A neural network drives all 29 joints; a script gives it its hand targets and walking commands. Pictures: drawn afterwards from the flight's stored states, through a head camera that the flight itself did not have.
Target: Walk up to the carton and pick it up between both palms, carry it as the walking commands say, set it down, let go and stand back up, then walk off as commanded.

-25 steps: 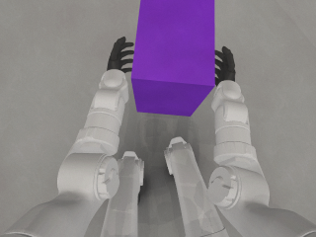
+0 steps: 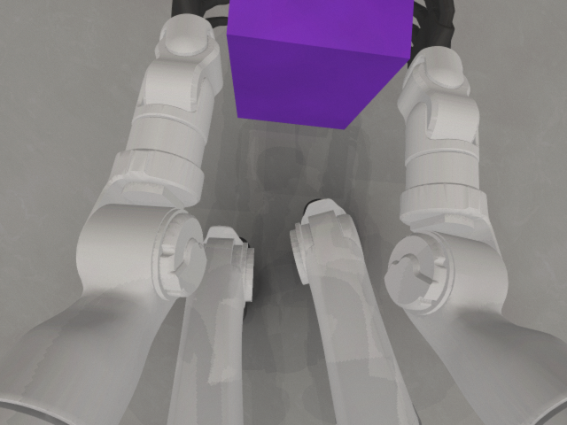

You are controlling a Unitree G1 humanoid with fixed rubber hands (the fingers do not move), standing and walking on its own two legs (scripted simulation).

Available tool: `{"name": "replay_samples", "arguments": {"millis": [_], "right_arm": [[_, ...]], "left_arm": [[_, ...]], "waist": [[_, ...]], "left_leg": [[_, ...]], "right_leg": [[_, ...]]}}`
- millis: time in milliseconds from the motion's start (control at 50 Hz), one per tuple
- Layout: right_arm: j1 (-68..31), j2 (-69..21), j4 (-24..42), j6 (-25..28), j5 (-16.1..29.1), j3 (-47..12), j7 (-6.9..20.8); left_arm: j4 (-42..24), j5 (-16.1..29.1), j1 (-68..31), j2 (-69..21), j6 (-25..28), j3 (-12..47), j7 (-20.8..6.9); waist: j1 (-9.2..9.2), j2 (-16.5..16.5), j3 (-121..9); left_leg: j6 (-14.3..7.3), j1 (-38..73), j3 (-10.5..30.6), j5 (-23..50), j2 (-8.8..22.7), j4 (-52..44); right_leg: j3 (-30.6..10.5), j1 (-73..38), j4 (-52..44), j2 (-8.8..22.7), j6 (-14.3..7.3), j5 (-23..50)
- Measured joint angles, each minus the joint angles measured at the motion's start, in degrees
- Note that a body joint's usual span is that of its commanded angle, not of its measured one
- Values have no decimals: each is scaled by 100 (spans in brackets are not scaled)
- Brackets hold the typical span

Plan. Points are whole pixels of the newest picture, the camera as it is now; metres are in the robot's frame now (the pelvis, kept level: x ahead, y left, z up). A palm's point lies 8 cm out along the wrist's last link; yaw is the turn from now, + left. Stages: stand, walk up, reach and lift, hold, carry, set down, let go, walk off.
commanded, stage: set down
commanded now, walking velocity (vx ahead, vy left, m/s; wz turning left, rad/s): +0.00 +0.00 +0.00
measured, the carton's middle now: out of the picture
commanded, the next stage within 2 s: none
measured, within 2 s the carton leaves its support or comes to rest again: neither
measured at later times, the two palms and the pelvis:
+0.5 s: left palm (208, 30) +0.57 +0.00 -0.22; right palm (400, 43) +0.51 -0.25 -0.21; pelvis +0.00 -0.01 -0.05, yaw +1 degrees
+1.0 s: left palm (200, 24) +0.60 +0.02 -0.25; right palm (385, 42) +0.52 -0.24 -0.25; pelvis +0.01 +0.01 -0.08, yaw +0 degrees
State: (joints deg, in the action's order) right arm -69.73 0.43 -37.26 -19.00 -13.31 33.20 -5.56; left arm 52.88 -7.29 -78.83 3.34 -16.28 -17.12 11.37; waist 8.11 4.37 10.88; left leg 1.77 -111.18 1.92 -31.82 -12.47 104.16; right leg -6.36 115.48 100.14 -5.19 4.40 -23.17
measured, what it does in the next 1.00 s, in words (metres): lowers itself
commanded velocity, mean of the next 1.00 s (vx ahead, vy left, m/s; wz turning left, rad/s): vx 0.00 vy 0.00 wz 0.00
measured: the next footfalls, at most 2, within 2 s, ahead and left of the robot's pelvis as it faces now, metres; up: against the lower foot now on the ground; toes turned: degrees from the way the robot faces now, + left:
none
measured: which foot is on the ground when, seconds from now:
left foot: down 0.00-1.00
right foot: down 0.00-1.00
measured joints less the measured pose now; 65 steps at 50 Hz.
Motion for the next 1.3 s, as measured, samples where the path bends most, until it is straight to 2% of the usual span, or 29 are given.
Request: {"name": "replay_samples", "arguments": {"millis": [120,220,280,380,480,540,640,740,800,840,880,920,1000,1100,1160,1300], "right_arm": [[-608,198,68,-129,38,-32,-27],[-1114,339,169,-146,43,-127,-72],[-1191,370,221,-144,147,-127,-58],[-894,366,539,-404,726,-563,-460],[-1059,512,196,-353,1001,-910,-657],[-1441,654,-237,-180,888,-872,-523],[-1732,618,-876,28,405,-394,-36],[-1504,573,-972,-91,94,-150,238],[-1285,531,-762,-75,143,-97,481],[-1250,523,-631,-60,251,-76,500],[-1358,586,-630,-17,320,-147,436],[-1554,712,-750,59,313,-187,414],[-1706,906,-891,123,370,-178,496],[-1591,971,-1006,201,374,1,753],[-1559,976,-984,183,381,-66,788],[-1549,923,-1056,251,268,-57,835]], "left_arm": [[46,74,-663,193,-50,-47,-7],[-42,186,-1194,400,-61,-23,-36],[-57,145,-1285,425,-16,-44,-73],[-319,539,-912,563,-159,420,-62],[-230,766,-895,747,-168,546,-39],[51,605,-1182,810,-39,423,-59],[560,194,-1441,928,5,169,-269],[946,28,-1501,882,-136,84,-356],[856,161,-1356,912,-126,297,-363],[803,408,-1371,961,-101,482,-366],[874,563,-1540,1006,-36,663,-225],[927,689,-1755,1068,-5,905,-100],[1037,791,-1962,1076,49,1140,-37],[1167,808,-1898,1012,101,1219,-82],[1207,811,-1894,1026,97,1261,-39],[1327,860,-1858,1064,231,1075,-133]], "waist": [[36,55,881],[128,-17,1752],[112,-83,1937],[78,-202,1940],[104,-373,1926],[97,-367,1904],[106,-228,1349],[154,-89,1315],[162,-68,1302],[158,-63,1359],[183,-56,1495],[226,-56,1695],[218,-60,1922],[189,77,1716],[188,98,1666],[239,-6,1622]], "left_leg": [[13,158,-50,-94,-14,300],[34,317,-92,-195,-17,511],[49,190,-114,-279,29,658],[74,79,-194,-489,93,919],[127,120,-231,-573,72,1075],[163,8,-161,-493,24,1109],[173,-649,-79,-353,-35,1222],[142,-806,-30,-435,-170,1443],[110,-878,-20,-497,-214,1533],[78,-886,-15,-505,-223,1582],[44,-891,-17,-474,-253,1620],[20,-878,-16,-434,-300,1664],[-34,-844,-11,-468,-310,1783],[-90,-926,-47,-554,-310,1848],[-94,-921,-60,-580,-296,1837],[-5,-927,-46,-581,-314,1825]], "right_leg": [[-5,-138,315,-17,5,-77],[-13,-262,559,-36,-13,-159],[-9,-93,703,-97,-24,-191],[-38,119,1014,-187,-54,-314],[-50,127,1233,-187,-97,-383],[19,200,1232,-139,-121,-323],[110,782,1257,-88,-117,-197],[186,849,1451,56,-82,-383],[208,878,1521,105,-63,-484],[221,854,1533,113,-28,-502],[224,810,1542,140,12,-501],[231,744,1565,185,45,-509],[274,667,1630,222,66,-561],[261,737,1692,234,60,-662],[249,750,1695,228,64,-676],[254,809,1752,244,16,-666]]}}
